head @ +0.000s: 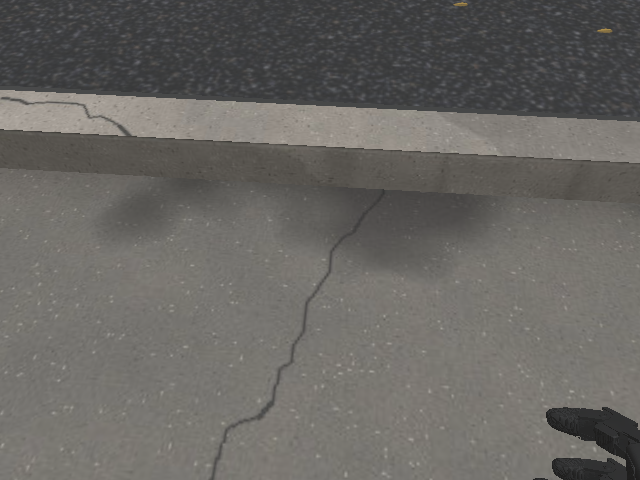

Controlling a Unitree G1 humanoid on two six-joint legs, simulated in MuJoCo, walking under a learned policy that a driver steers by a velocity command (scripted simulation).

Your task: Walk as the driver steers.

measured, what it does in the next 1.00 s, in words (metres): walks ahead: right foot, then left foot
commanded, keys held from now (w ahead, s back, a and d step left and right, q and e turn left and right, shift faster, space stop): e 0.24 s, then no key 0.14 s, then q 0.56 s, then w+q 0.06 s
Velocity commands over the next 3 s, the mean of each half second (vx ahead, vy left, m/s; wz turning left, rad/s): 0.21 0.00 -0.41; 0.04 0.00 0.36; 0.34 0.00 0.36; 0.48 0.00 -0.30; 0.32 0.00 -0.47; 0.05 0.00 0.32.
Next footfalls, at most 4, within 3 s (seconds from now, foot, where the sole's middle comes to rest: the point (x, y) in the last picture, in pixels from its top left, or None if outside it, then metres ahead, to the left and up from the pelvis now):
0.40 right None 0.26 -0.15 -0.76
0.80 left None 0.23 0.09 -0.76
1.34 right None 0.37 -0.12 -0.76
1.76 left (268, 410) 0.62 0.19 -0.76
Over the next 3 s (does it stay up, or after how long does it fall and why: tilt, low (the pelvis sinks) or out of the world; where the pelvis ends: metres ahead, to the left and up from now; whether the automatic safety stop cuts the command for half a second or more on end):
stays up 0.89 0.04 0.02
